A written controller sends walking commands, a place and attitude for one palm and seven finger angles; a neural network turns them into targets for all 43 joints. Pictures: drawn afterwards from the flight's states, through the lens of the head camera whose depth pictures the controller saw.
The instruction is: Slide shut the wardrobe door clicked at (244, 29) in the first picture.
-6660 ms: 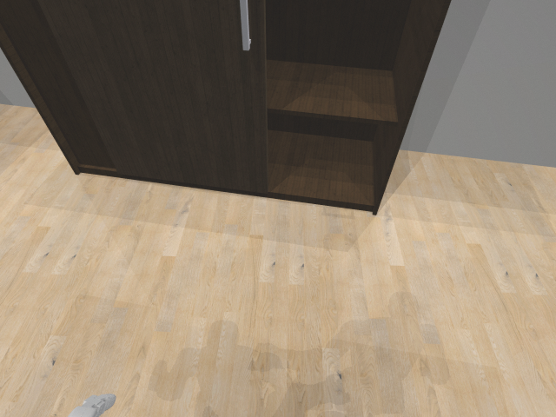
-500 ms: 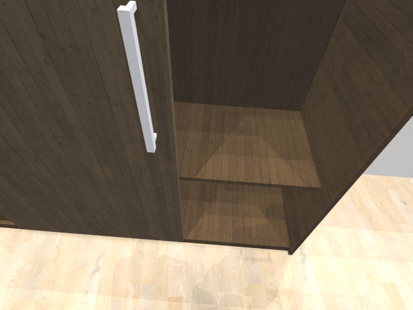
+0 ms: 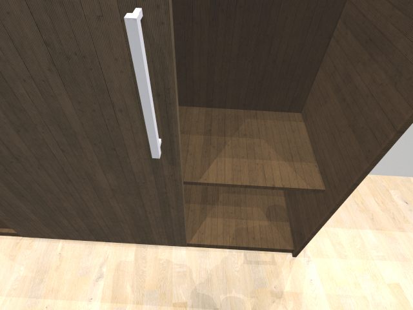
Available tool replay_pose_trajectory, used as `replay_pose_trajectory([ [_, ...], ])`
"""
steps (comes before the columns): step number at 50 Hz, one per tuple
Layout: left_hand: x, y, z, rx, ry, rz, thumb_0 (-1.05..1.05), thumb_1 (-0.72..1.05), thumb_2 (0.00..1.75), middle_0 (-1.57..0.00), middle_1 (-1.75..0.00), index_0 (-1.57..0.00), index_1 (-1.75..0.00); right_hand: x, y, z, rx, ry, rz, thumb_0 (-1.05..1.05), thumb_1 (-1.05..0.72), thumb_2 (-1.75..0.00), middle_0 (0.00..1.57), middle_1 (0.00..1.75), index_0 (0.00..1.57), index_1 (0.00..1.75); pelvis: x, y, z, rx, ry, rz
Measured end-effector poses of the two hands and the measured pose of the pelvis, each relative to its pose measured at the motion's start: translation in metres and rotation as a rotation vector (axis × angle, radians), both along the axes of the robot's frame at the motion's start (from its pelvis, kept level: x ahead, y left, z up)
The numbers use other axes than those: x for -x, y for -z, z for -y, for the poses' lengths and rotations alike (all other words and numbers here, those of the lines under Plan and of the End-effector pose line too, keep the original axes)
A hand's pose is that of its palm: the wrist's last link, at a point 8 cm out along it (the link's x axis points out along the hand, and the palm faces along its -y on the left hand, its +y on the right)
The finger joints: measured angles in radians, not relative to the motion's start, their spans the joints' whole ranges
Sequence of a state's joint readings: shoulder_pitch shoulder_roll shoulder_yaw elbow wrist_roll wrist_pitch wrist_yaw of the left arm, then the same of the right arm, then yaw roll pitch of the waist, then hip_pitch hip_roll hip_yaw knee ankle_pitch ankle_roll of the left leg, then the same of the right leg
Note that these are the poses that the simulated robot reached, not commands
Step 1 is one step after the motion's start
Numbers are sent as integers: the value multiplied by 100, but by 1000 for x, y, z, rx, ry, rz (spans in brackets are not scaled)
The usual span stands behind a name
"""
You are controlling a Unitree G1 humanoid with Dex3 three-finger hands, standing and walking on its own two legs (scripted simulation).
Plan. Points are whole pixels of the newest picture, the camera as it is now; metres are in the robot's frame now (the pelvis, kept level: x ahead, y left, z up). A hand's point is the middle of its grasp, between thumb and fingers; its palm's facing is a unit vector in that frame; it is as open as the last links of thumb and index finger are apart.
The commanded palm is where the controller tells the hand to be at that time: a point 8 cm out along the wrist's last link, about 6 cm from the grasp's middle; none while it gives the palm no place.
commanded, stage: look again from close up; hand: left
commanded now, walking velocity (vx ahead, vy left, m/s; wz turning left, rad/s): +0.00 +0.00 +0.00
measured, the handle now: (149, 97) +0.49 +0.15 +0.16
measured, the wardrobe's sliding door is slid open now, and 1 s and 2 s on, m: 0.52 0.52 0.52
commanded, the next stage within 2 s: raise the hand with hooked fingers in 0.88 s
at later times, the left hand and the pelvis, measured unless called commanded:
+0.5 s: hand out of the picture -0.04 +0.14 -0.18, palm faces +0.04 -0.99 -0.17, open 7.4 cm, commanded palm none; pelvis +0.00 -0.01 +0.00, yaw +0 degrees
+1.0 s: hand out of the picture -0.02 +0.12 -0.18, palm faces +0.03 -0.98 -0.17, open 7.4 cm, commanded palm +0.10 +0.18 -0.07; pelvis +0.01 -0.03 +0.00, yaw +0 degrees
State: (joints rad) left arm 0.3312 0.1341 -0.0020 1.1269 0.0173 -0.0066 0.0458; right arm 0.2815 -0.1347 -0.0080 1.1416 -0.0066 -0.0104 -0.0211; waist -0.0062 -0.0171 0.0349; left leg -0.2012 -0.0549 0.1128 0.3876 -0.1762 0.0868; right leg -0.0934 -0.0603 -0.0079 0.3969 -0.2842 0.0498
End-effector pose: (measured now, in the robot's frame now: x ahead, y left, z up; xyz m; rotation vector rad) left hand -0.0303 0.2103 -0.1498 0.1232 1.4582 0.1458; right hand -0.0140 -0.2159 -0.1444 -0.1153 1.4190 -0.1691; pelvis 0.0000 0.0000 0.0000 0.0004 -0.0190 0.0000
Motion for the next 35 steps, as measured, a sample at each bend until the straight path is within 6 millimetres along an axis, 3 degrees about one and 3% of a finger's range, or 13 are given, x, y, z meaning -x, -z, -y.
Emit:
replay_pose_trajectory([
  [16, 13, -3, 10, 4, -16, -41, 0, 90, 90, -20, -30, -20, -30, -1, 2, 2, -9, 2, -4, 0, -91, -90, 20, 30, 20, 30, -3, -1, 4, -8, 1, -4],
  [35, 2, -3, 31, 11, -13, -10, 0, 90, 90, -20, -30, -20, -30, 1, 4, 14, -21, 10, -9, 0, -91, -90, 20, 30, 20, 30, -6, -1, 20, -5, 1, -2],
])
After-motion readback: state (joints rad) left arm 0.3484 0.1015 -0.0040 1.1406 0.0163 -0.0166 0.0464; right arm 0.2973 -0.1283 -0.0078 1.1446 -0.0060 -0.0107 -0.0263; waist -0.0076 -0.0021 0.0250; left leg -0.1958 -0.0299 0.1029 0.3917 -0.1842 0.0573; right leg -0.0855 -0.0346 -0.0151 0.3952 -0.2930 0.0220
